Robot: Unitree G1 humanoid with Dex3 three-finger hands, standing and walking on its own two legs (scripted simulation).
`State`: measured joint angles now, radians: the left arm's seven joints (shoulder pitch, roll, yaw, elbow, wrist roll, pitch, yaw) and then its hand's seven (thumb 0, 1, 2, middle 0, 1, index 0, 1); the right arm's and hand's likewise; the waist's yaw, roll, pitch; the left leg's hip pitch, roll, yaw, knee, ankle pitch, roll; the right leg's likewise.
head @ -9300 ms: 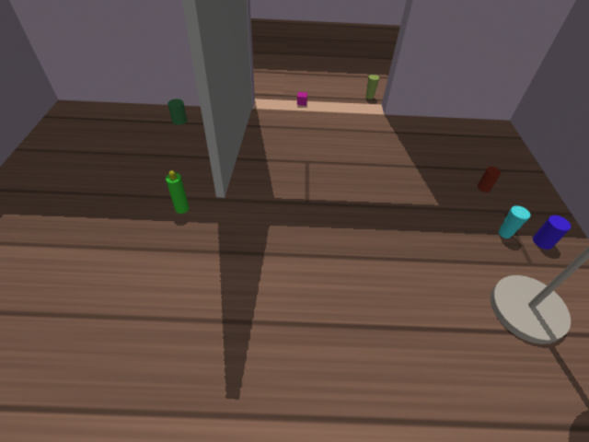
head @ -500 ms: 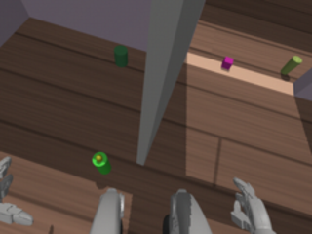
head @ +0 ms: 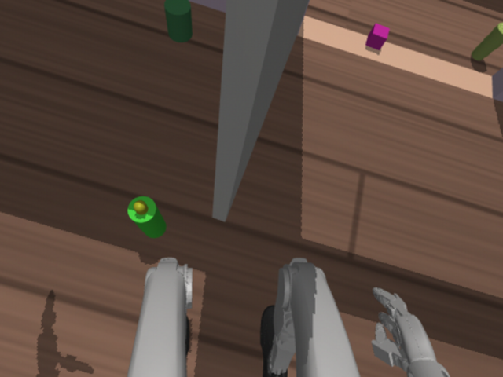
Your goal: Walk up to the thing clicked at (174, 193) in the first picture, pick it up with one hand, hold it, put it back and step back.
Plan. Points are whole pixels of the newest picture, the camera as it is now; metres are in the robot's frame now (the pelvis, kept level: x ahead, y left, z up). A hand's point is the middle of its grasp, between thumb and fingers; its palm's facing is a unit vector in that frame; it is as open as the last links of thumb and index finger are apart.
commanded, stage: go down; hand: left
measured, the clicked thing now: (147, 217) +0.43 +0.22 -0.39
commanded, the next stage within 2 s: approach in 1.20 s
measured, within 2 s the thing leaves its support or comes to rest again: neither
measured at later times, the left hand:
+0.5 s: hand out of the picture +0.35 +0.40 -0.08, palm faces +0.16 -0.98 -0.13, open 17.5 cm
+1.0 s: hand out of the picture +0.36 +0.40 -0.09, palm faces +0.16 -0.98 -0.11, open 17.5 cm
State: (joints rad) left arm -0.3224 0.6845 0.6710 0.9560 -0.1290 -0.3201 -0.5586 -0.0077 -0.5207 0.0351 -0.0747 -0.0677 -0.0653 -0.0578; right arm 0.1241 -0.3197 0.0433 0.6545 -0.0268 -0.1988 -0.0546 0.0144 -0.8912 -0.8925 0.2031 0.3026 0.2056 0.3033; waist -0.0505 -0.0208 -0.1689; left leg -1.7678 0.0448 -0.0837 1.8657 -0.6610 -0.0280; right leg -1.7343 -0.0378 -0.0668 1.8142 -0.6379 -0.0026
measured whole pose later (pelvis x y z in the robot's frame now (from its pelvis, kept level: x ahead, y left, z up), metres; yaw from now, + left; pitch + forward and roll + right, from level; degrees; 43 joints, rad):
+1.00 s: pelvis -0.02 +0.01 -0.09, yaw -2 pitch +33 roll -6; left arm -0.51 0.83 0.76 1.02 -0.17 -0.32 -0.69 -0.01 -0.53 0.06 -0.05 -0.04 -0.03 -0.04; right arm 0.12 -0.35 0.08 0.70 -0.04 -0.19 -0.04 0.01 -0.92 -0.90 0.20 0.30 0.21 0.30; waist -0.06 -0.03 -0.13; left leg -2.04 0.03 -0.11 2.16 -0.69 -0.02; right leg -1.99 -0.04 -0.07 2.08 -0.66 0.01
